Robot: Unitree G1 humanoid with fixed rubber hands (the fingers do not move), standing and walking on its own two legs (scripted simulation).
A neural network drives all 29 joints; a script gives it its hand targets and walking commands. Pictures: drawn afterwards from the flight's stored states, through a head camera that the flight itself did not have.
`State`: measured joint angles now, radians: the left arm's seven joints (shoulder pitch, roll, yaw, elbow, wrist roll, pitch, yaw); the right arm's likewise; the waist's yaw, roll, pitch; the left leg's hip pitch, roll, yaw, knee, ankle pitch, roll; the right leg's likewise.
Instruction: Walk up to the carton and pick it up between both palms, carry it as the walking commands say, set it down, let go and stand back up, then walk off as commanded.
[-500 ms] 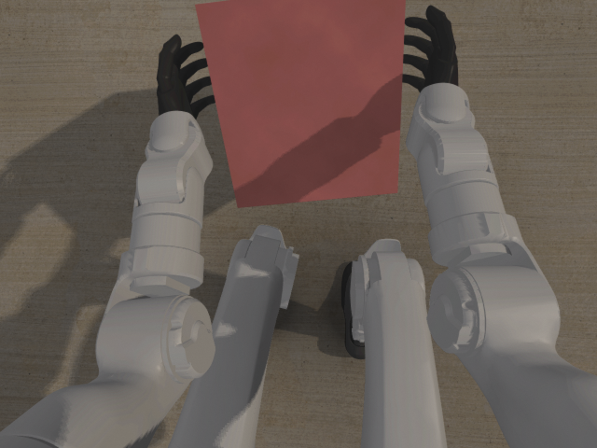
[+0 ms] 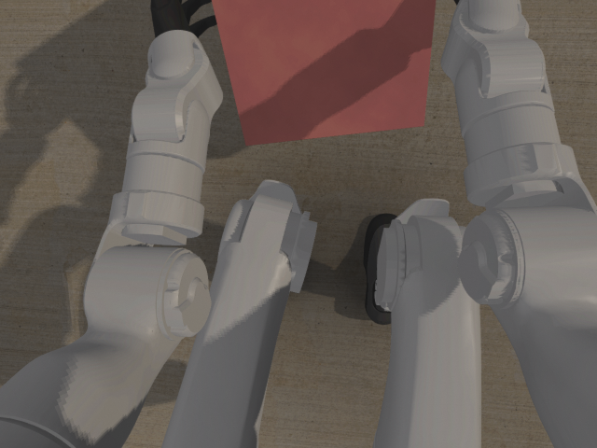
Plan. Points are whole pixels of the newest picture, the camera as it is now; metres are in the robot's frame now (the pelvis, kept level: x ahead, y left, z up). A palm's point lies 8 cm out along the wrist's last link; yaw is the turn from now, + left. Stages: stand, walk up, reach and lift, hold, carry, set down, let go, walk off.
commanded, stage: set down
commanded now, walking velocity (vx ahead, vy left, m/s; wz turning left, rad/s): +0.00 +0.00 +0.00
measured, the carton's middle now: (321, 8) +0.56 +0.05 -0.24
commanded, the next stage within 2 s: none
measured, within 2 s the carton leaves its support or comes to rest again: neither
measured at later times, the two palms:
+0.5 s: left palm out of the picture +0.54 +0.19 -0.16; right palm out of the picture +0.60 -0.11 -0.17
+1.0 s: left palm out of the picture +0.54 +0.19 -0.16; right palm out of the picture +0.60 -0.11 -0.17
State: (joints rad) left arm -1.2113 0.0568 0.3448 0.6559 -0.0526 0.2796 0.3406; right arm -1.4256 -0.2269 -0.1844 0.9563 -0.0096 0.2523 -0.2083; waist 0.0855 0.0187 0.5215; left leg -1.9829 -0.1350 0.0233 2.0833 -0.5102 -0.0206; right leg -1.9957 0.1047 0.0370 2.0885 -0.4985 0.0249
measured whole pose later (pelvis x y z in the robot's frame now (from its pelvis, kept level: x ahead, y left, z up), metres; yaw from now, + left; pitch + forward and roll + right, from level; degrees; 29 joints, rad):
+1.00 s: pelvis +0.05 -0.01 -0.03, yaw +1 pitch +40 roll +2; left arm -1.15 0.07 0.51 0.78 0.05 0.13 0.08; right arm -1.35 -0.18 -0.28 1.03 -0.11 0.12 -0.10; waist 0.08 0.00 0.16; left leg -2.27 -0.13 0.02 2.18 -0.61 -0.04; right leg -2.30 0.11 0.02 2.19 -0.58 0.00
